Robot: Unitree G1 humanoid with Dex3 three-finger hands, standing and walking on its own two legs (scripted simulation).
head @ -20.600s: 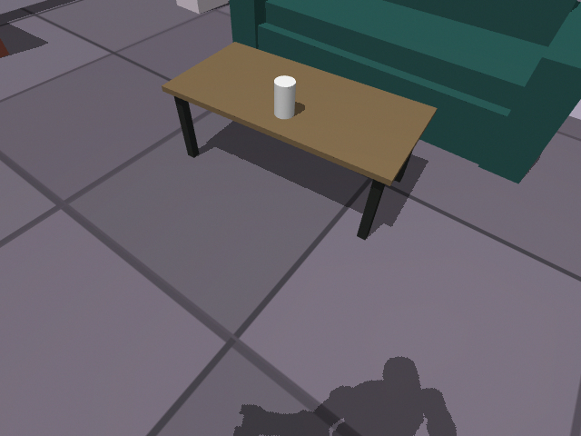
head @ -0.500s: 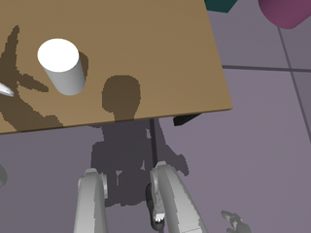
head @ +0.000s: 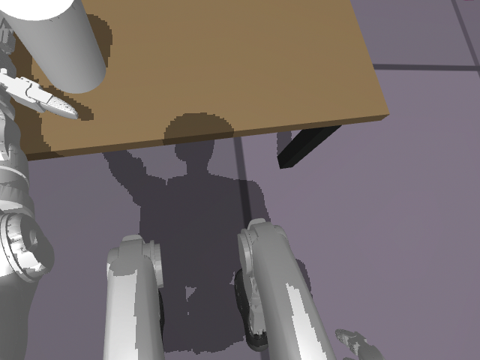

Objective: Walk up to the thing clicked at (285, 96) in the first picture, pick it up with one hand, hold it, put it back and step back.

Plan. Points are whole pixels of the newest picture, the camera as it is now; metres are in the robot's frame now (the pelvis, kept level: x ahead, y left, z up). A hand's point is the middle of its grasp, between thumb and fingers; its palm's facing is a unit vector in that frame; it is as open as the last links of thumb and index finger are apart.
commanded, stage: close in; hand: left
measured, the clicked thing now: (59, 36) +0.57 +0.19 +0.04
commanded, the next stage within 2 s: rest palm in 0.16 s
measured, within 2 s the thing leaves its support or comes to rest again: leaves its support in 1.74 s
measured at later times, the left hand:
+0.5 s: hand (57, 63) +0.54 +0.19 +0.02, palm faces +0.07 -1.00 +0.00, open 17.6 cm
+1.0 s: hand (53, 51) +0.55 +0.19 +0.03, palm faces +0.08 -1.00 -0.02, open 14.4 cm
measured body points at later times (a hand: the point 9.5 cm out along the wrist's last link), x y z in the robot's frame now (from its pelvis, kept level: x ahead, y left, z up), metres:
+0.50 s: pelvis +0.01 +0.00 +0.01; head +0.23 +0.04 +0.41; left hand +0.53 +0.25 +0.02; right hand +0.08 -0.27 -0.10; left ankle +0.08 +0.13 -0.40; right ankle +0.09 -0.13 -0.40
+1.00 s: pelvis +0.01 +0.00 +0.02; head +0.22 +0.03 +0.41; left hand +0.54 +0.25 +0.04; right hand +0.08 -0.27 -0.11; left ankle +0.08 +0.13 -0.40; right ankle +0.09 -0.13 -0.40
